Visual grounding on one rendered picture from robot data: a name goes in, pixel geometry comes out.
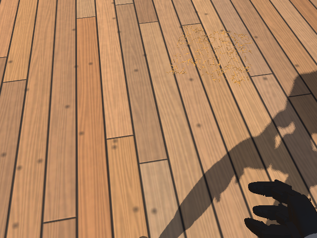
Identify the right robot hand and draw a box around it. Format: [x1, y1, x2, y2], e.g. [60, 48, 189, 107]
[244, 179, 317, 238]

